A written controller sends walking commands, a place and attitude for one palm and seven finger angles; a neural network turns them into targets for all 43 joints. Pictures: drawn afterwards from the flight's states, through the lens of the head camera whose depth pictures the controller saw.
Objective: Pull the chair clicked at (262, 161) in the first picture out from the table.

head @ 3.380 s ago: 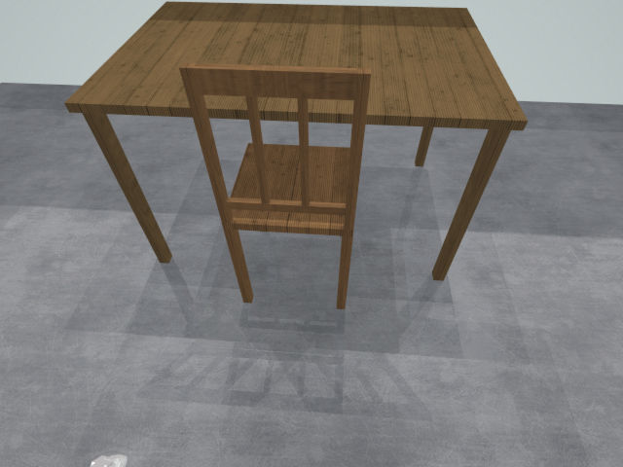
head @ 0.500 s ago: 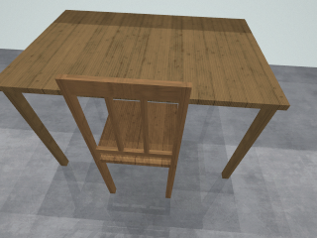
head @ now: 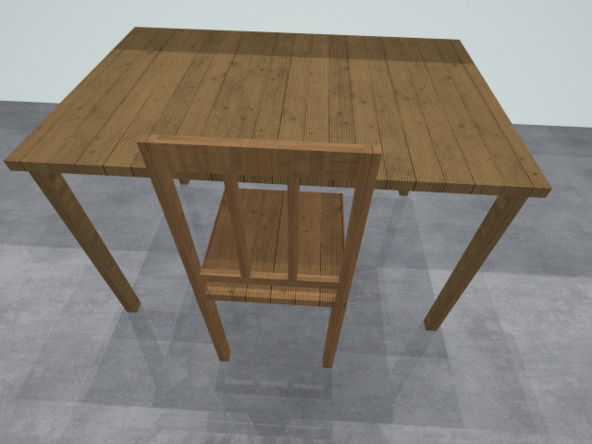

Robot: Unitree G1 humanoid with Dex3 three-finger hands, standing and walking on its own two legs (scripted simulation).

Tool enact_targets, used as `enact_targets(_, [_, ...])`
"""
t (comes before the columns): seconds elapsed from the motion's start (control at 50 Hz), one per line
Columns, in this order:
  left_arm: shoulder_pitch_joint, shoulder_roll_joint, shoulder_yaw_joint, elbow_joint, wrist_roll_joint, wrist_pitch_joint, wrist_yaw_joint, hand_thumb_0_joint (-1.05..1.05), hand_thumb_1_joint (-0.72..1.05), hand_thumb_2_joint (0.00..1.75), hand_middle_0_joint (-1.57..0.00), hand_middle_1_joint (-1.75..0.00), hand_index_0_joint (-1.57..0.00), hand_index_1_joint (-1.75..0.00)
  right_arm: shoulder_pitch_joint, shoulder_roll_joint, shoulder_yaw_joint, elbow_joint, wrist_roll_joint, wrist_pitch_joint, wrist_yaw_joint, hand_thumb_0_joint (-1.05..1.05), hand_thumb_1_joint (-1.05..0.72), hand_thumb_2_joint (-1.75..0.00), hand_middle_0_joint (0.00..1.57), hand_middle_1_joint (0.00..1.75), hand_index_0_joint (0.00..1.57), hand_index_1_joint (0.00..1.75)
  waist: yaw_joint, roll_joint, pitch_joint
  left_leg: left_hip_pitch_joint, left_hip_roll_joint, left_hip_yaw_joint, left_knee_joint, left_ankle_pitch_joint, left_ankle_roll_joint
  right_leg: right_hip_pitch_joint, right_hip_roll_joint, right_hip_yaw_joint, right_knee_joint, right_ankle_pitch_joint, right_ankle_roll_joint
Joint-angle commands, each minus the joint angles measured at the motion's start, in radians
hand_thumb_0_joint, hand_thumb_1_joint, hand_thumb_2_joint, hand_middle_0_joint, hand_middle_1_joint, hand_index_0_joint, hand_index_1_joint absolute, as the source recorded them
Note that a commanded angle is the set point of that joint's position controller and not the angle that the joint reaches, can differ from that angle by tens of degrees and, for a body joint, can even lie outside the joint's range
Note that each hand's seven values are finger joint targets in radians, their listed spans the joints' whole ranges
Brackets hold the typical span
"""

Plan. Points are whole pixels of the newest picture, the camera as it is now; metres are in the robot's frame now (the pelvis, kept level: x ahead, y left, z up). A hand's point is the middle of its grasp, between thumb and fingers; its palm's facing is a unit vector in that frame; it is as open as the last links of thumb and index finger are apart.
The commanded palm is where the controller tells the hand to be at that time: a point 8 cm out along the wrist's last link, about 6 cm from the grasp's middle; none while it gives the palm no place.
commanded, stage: come to a stop and stand still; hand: left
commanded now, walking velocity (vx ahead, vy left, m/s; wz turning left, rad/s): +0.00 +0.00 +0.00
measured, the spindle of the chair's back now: (238, 230) +0.52 +0.15 -0.07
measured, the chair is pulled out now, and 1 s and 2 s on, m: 0.00 0.00 0.00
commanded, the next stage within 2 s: look again from close up in 1.36 s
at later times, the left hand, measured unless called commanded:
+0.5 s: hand out of the picture +0.01 +0.16 -0.16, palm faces +0.00 -0.98 -0.20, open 7.4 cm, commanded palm none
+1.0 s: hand out of the picture +0.05 +0.13 -0.16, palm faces +0.00 -0.98 -0.21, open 7.3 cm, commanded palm none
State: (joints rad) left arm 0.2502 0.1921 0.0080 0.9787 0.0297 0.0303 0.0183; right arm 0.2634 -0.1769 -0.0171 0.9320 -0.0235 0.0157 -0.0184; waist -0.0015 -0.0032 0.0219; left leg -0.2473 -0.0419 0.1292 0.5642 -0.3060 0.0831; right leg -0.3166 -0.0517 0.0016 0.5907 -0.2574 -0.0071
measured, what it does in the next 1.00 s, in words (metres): shifts its weight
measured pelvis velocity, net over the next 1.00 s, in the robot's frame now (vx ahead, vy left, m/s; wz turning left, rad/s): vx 0.05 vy -0.04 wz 0.01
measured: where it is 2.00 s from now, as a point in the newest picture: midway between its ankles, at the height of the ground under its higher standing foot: outside the picture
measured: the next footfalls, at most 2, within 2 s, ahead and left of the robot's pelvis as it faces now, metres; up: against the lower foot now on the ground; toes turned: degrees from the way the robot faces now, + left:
none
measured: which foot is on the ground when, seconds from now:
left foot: down 0.00-1.00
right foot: down 0.00-1.00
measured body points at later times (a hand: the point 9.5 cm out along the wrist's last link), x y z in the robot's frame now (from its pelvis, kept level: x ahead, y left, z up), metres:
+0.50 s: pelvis +0.02 +0.00 +0.01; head +0.04 -0.02 +0.46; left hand +0.02 +0.21 -0.14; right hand +0.03 -0.22 -0.16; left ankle +0.00 +0.06 -0.73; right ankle +0.04 -0.14 -0.73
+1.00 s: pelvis +0.05 -0.04 +0.01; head +0.07 -0.05 +0.46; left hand +0.05 +0.19 -0.14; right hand +0.05 -0.25 -0.16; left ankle +0.00 +0.06 -0.73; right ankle +0.04 -0.14 -0.73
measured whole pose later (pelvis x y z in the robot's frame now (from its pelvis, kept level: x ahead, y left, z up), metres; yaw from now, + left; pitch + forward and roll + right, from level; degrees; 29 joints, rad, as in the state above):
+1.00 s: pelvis +0.05 -0.04 +0.01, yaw +0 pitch +0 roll +1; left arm 0.26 0.15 -0.02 1.13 0.02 -0.02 0.03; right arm 0.25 -0.15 0.01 1.15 -0.01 -0.03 -0.04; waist 0.00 0.02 0.04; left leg -0.12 -0.01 0.10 0.39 -0.28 0.02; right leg -0.20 -0.01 -0.03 0.47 -0.26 -0.02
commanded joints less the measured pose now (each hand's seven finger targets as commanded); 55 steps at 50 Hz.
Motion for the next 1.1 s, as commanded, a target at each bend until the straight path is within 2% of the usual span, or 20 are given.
enact_targets(0.0, [0.037, 0.080, 0.010, -0.031, -0.008, -0.034, 0.006, 0.00, 0.90, 0.90, -0.20, -0.30, -0.20, -0.30, 0.007, -0.122, -0.016, -0.055, 0.006, -0.039, -0.002, 0.00, -0.90, -0.90, 0.20, 0.30, 0.20, 0.30, 0.000, 0.033, 0.031, -0.040, 0.177, -0.247, -0.289, -0.054, -0.017, 0.033, -0.013, 0.033, -0.104, 0.025, -0.039])
enact_targets(0.04, [0.040, 0.068, 0.006, -0.022, -0.009, -0.036, 0.008, 0.00, 0.90, 0.90, -0.20, -0.30, -0.20, -0.30, 0.019, -0.132, -0.017, -0.038, 0.006, -0.041, -0.003, 0.00, -0.90, -0.90, 0.20, 0.30, 0.20, 0.30, -0.005, -0.032, 0.010, -0.006, 0.178, -0.238, -0.291, -0.044, -0.019, 0.034, -0.021, 0.040, -0.114, 0.029, -0.034])
enact_targets(0.1, [0.054, 0.068, 0.002, -0.001, -0.008, -0.036, 0.008, 0.00, 0.90, 0.90, -0.20, -0.30, -0.20, -0.30, 0.012, -0.130, -0.009, -0.013, 0.006, -0.042, -0.001, 0.00, -0.90, -0.90, 0.20, 0.30, 0.20, 0.30, -0.002, 0.006, 0.039, -0.011, 0.173, -0.235, -0.323, -0.078, -0.023, 0.022, -0.026, 0.042, -0.128, 0.017, -0.031])
enact_targets(0.12, [0.061, 0.069, 0.001, 0.007, -0.008, -0.037, 0.008, 0.00, 0.90, 0.90, -0.20, -0.30, -0.20, -0.30, 0.011, -0.132, -0.007, -0.007, 0.007, -0.043, -0.001, 0.00, -0.90, -0.90, 0.20, 0.30, 0.20, 0.30, -0.001, -0.002, 0.035, -0.005, 0.171, -0.232, -0.320, -0.069, -0.023, 0.029, -0.031, 0.042, -0.132, 0.025, -0.028])
enact_targets(0.26, [0.078, 0.064, -0.007, 0.066, -0.013, -0.046, 0.011, 0.00, 0.90, 0.90, -0.20, -0.30, -0.20, -0.30, 0.028, -0.119, 0.009, 0.063, 0.011, -0.055, -0.007, 0.00, -0.90, -0.90, 0.20, 0.30, 0.20, 0.30, 0.000, -0.006, 0.007, 0.057, 0.159, -0.196, -0.291, 0.107, -0.030, 0.057, -0.048, 0.049, -0.147, 0.094, -0.020])
enact_targets(0.32, [0.075, 0.060, -0.008, 0.083, -0.015, -0.046, 0.013, 0.00, 0.90, 0.90, -0.20, -0.30, -0.20, -0.30, 0.029, -0.109, 0.013, 0.090, 0.012, -0.056, -0.009, 0.00, -0.90, -0.90, 0.20, 0.30, 0.20, 0.30, 0.002, 0.002, 0.028, 0.059, 0.154, -0.186, -0.283, 0.154, -0.032, 0.060, -0.053, 0.049, -0.152, 0.110, -0.019])
enact_targets(0.36, [0.080, 0.057, -0.009, 0.097, -0.016, -0.047, 0.014, 0.00, 0.90, 0.90, -0.20, -0.30, -0.20, -0.30, 0.037, -0.103, 0.016, 0.110, 0.012, -0.058, -0.011, 0.00, -0.90, -0.90, 0.20, 0.30, 0.20, 0.30, 0.003, -0.007, 0.016, 0.073, 0.152, -0.181, -0.274, 0.176, -0.032, 0.072, -0.055, 0.052, -0.154, 0.121, -0.018])
enact_targets(0.52, [0.074, 0.045, -0.009, 0.121, -0.017, -0.051, 0.018, 0.00, 0.90, 0.90, -0.20, -0.30, -0.20, -0.30, 0.051, -0.076, 0.019, 0.158, 0.013, -0.057, -0.014, 0.00, -0.90, -0.90, 0.20, 0.30, 0.20, 0.30, 0.004, -0.014, 0.036, 0.069, 0.146, -0.164, -0.259, 0.177, -0.034, 0.078, -0.057, 0.060, -0.168, 0.137, -0.023])
enact_targets(0.58, [0.081, 0.045, -0.009, 0.125, -0.019, -0.054, 0.018, 0.00, 0.90, 0.90, -0.20, -0.30, -0.20, -0.30, 0.060, -0.069, 0.021, 0.169, 0.012, -0.061, -0.015, 0.00, -0.90, -0.90, 0.20, 0.30, 0.20, 0.30, 0.005, -0.003, 0.003, 0.094, 0.145, -0.156, -0.246, 0.220, -0.035, 0.097, -0.061, 0.062, -0.164, 0.180, -0.025])
enact_targets(0.7, [0.077, 0.048, -0.009, 0.125, -0.019, -0.058, 0.019, 0.00, 0.90, 0.90, -0.20, -0.30, -0.20, -0.30, 0.061, -0.055, 0.021, 0.184, 0.014, -0.057, -0.016, 0.00, -0.90, -0.90, 0.20, 0.30, 0.20, 0.30, 0.007, -0.030, 0.025, 0.090, 0.146, -0.144, -0.234, 0.220, -0.040, 0.100, -0.062, 0.065, -0.176, 0.214, -0.030])
enact_targets(0.78, [0.079, 0.047, -0.009, 0.124, -0.020, -0.062, 0.020, 0.00, 0.90, 0.90, -0.20, -0.30, -0.20, -0.30, 0.067, -0.055, 0.021, 0.191, 0.013, -0.057, -0.016, 0.00, -0.90, -0.90, 0.20, 0.30, 0.20, 0.30, 0.003, -0.021, 0.009, 0.103, 0.143, -0.141, -0.227, 0.228, -0.045, 0.111, -0.066, 0.072, -0.181, 0.248, -0.035])
enact_targets(0.82, [0.080, 0.049, -0.010, 0.125, -0.020, -0.063, 0.020, 0.00, 0.90, 0.90, -0.20, -0.30, -0.20, -0.30, 0.063, -0.052, 0.020, 0.192, 0.014, -0.054, -0.016, 0.00, -0.90, -0.90, 0.20, 0.30, 0.20, 0.30, 0.003, -0.016, 0.022, 0.099, 0.142, -0.138, -0.226, 0.216, -0.048, 0.106, -0.066, 0.074, -0.190, 0.248, -0.036])
enact_targets(0.88, [0.084, 0.050, -0.009, 0.127, -0.021, -0.066, 0.021, 0.00, 0.90, 0.90, -0.20, -0.30, -0.20, -0.30, 0.067, -0.053, 0.020, 0.193, 0.014, -0.056, -0.017, 0.00, -0.90, -0.90, 0.20, 0.30, 0.20, 0.30, 0.001, -0.018, -0.014, 0.125, 0.145, -0.136, -0.222, 0.246, -0.050, 0.125, -0.066, 0.075, -0.184, 0.289, -0.038])
enact_targets(0.92, [0.079, 0.051, -0.009, 0.126, -0.020, -0.065, 0.021, 0.00, 0.90, 0.90, -0.20, -0.30, -0.20, -0.30, 0.062, -0.051, 0.019, 0.195, 0.014, -0.054, -0.017, 0.00, -0.90, -0.90, 0.20, 0.30, 0.20, 0.30, 0.002, -0.008, 0.016, 0.110, 0.144, -0.135, -0.225, 0.239, -0.051, 0.117, -0.067, 0.074, -0.191, 0.285, -0.039])
enact_targets(1.08, [0.090, 0.052, -0.009, 0.129, -0.020, -0.068, 0.022, 0.00, 0.90, 0.90, -0.20, -0.30, -0.20, -0.30, 0.068, -0.049, 0.021, 0.201, 0.014, -0.053, -0.019, 0.00, -0.90, -0.90, 0.20, 0.30, 0.20, 0.30, 0.003, -0.015, 0.008, 0.128, 0.148, -0.132, -0.231, 0.244, -0.056, 0.135, -0.066, 0.072, -0.204, 0.302, -0.040])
